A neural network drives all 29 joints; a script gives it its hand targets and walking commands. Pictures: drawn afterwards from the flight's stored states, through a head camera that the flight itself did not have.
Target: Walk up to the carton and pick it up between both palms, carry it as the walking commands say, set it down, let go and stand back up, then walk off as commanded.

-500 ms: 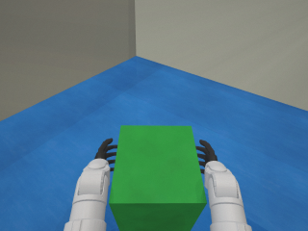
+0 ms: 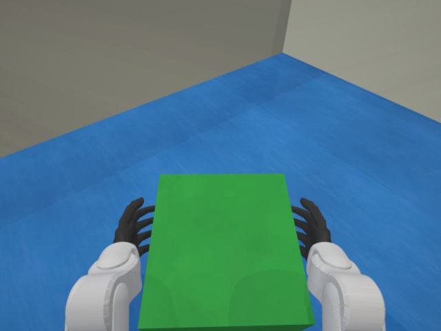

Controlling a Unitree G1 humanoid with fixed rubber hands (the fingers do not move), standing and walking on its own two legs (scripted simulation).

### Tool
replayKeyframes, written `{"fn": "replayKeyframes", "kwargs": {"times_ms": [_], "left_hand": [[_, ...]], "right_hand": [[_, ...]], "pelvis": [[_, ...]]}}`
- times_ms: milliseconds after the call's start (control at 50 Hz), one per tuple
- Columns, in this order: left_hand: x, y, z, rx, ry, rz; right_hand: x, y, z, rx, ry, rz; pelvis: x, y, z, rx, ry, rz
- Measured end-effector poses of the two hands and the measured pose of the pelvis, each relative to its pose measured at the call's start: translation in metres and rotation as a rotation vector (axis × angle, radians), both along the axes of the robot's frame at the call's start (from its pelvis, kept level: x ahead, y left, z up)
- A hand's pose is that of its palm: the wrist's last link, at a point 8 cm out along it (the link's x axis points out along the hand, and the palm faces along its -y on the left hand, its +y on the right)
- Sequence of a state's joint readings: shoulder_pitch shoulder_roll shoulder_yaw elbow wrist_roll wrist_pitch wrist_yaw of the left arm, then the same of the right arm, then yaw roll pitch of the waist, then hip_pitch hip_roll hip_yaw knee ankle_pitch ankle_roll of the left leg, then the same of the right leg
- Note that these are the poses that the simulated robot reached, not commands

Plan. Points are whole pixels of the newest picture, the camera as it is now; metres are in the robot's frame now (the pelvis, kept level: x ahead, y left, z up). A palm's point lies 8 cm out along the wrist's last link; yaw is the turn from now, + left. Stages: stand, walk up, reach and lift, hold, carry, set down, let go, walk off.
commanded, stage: carry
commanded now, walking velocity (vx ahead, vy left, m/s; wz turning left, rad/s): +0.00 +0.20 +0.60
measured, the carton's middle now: (222, 265) +0.25 +0.00 +0.02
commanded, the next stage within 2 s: none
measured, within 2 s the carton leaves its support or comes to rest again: neither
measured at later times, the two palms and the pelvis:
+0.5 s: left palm out of the picture +0.13 +0.34 +0.09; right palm (184, 255) +0.23 +0.06 +0.09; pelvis -0.04 +0.12 -0.01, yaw +19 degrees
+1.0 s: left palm out of the picture +0.00 +0.45 +0.12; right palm (56, 292) +0.17 +0.22 +0.11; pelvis -0.11 +0.21 +0.02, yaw +35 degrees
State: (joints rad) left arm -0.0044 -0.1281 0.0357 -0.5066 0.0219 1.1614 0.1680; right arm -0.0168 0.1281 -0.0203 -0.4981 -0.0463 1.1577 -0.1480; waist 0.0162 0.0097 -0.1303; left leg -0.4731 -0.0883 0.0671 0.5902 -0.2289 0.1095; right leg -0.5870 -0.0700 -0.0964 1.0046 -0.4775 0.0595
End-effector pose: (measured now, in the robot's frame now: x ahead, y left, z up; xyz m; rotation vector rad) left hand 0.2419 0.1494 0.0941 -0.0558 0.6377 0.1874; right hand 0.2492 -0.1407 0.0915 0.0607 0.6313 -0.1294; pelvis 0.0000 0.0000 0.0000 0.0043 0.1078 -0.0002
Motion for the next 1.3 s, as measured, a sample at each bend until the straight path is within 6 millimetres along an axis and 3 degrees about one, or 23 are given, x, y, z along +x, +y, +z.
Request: {"fn": "replayKeyframes", "kwargs": {"times_ms": [120,200,360,440,520,600,780,880,1040,1120,1180,1240,1300], "left_hand": [[-0.015,0.008,0.008,0.039,-0.008,0.002],[-0.037,0.028,0.009,0.034,0.031,0.058],[-0.075,0.098,0.02,0.027,0.007,0.213],[-0.095,0.147,0.009,0.005,0.002,0.278],[-0.115,0.194,-0.012,-0.03,0.021,0.34],[-0.133,0.215,-0.017,-0.042,0.06,0.362],[-0.162,0.242,0.002,0.041,-0.002,0.406],[-0.2,0.264,0.011,0.041,0.038,0.494],[-0.258,0.32,0.024,0.039,0.001,0.631],[-0.294,0.36,0.012,0.018,-0.01,0.685],[-0.322,0.391,-0.007,-0.018,-0.005,0.733],[-0.347,0.404,-0.019,-0.055,0.051,0.763],[-0.365,0.411,-0.017,-0.053,0.051,0.781]], "right_hand": [[-0.014,0.008,-0.004,0.047,-0.007,-0.004],[-0.018,0.029,0.001,0.046,0.032,0.05],[-0.01,0.107,0.016,0.042,0.008,0.213],[-0.012,0.162,0.012,0.018,0.003,0.279],[-0.018,0.214,-0.005,-0.019,0.023,0.342],[-0.031,0.236,-0.01,-0.027,0.063,0.361],[-0.048,0.269,-0.009,0.056,0.001,0.404],[-0.062,0.303,-0.001,0.055,0.042,0.491],[-0.085,0.383,0.019,0.044,0.002,0.634],[-0.109,0.433,0.014,0.02,-0.01,0.69],[-0.13,0.471,-0.001,-0.017,-0.004,0.739],[-0.148,0.49,-0.011,-0.05,0.053,0.767],[-0.162,0.501,-0.01,-0.043,0.056,0.78]], "pelvis": [[-0.005,0.01,-0.003,0.0,-0.007,0.051],[-0.011,0.019,0.006,0.026,-0.022,0.117],[-0.024,0.058,0.013,0.063,-0.037,0.228],[-0.032,0.093,0.005,0.05,-0.033,0.295],[-0.043,0.124,-0.007,0.023,-0.023,0.337],[-0.055,0.141,-0.001,0.005,-0.023,0.366],[-0.073,0.166,-0.006,0.028,-0.026,0.45],[-0.086,0.181,0.009,0.051,-0.041,0.527],[-0.115,0.218,0.016,0.081,-0.035,0.642],[-0.137,0.25,0.005,0.062,-0.034,0.706],[-0.155,0.271,-0.008,0.045,-0.026,0.738],[-0.171,0.281,-0.003,0.019,-0.027,0.76],[-0.183,0.288,0.0,0.015,-0.028,0.786]]}}
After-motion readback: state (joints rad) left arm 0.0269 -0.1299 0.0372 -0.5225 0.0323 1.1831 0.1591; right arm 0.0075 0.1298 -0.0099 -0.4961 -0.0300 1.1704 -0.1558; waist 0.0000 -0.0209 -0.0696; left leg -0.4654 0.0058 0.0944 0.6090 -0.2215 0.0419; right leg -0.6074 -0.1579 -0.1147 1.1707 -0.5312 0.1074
